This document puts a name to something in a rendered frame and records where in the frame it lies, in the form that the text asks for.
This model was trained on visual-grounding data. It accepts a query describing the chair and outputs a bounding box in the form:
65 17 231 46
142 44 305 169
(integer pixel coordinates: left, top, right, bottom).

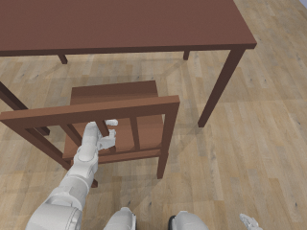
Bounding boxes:
0 80 180 188

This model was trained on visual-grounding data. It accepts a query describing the table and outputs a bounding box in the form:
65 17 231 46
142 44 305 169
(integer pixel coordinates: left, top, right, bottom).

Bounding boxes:
0 0 257 136

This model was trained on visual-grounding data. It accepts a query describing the left robot forearm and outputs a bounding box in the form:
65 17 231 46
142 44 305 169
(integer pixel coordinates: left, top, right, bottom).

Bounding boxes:
25 144 99 230

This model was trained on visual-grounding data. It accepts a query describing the robot left upper arm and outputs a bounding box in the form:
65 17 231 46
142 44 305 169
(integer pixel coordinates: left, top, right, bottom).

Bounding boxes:
28 203 83 230

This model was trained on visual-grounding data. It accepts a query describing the robot left thigh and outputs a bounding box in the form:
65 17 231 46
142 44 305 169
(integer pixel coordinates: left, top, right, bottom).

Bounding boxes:
103 210 136 230

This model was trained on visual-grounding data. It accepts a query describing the robot right thigh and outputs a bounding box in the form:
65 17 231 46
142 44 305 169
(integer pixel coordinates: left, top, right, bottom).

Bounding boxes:
172 213 209 230

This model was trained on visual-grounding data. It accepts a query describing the robot left hand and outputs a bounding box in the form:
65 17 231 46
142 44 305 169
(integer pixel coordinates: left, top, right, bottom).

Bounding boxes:
82 119 118 150

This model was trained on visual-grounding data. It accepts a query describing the robot thigh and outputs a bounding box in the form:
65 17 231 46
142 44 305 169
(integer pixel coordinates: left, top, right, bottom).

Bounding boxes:
172 213 209 230
103 210 136 230

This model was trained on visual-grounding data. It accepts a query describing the robot right hand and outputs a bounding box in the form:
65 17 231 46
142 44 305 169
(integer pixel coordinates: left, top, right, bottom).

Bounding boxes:
239 214 263 230

